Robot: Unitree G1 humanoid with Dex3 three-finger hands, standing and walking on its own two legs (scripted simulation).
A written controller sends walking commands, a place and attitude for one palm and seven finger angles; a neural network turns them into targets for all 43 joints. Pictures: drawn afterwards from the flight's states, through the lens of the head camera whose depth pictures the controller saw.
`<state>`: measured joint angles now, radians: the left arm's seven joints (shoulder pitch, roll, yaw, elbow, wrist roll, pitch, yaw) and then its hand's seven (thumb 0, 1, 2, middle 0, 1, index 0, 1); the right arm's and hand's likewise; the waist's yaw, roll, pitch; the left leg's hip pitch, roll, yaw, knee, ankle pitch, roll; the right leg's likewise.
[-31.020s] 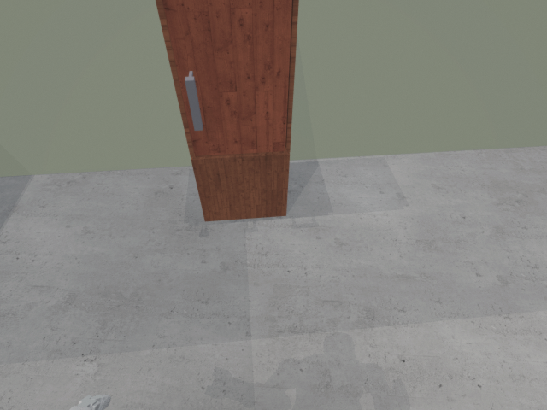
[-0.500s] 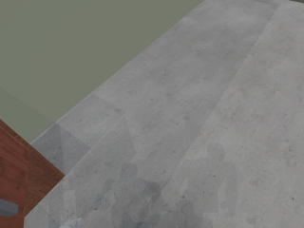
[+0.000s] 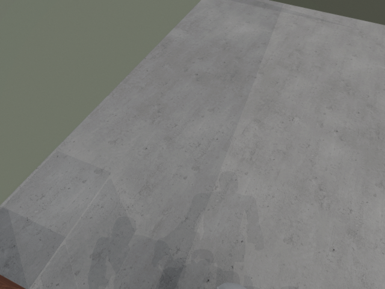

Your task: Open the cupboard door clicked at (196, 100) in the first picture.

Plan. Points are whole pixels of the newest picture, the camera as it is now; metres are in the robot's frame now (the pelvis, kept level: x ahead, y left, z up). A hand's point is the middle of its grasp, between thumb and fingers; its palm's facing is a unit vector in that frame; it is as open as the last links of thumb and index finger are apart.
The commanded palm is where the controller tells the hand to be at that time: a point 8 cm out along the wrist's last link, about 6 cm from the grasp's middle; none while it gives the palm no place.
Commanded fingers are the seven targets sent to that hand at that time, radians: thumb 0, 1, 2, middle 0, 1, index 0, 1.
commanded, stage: walk to a spot facing it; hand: left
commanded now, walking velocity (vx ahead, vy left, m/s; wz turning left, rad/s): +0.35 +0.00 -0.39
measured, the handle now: out of the picture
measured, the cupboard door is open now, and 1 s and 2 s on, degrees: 53 53 53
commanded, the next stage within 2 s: turn to face it in 1.00 s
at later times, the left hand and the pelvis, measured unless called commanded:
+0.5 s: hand (168, 210) +0.33 +0.09 -0.15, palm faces -0.10 -0.97 -0.23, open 7.1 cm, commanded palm none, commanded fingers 0.00 0.90 0.90 -0.20 -0.30 -0.20 -0.30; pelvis +0.22 -0.09 +0.01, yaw -8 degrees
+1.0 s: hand (191, 148) +0.55 +0.04 -0.16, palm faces -0.15 -0.96 -0.23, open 7.3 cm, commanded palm none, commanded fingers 0.00 0.90 0.90 -0.20 -0.30 -0.20 -0.30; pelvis +0.46 -0.14 +0.00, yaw -11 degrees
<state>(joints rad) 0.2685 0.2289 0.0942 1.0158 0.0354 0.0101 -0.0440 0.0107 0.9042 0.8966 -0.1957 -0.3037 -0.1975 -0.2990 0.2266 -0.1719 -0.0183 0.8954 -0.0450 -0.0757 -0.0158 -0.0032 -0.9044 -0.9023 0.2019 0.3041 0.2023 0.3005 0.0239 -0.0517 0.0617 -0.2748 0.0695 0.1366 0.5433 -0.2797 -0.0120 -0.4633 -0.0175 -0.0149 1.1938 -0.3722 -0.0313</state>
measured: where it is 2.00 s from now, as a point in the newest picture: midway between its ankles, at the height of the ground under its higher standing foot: (239, 197)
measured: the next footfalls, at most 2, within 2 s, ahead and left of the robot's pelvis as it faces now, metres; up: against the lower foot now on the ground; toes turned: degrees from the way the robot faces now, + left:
right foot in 0.26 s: +0.21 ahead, -0.16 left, +0.00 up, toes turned -14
left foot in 0.70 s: +0.48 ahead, +0.01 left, +0.00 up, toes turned -1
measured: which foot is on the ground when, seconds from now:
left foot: down 0.00-0.26, up 0.28-0.68, down 0.70-1.00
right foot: up 0.00-0.24, down 0.26-0.70, up 0.72-1.00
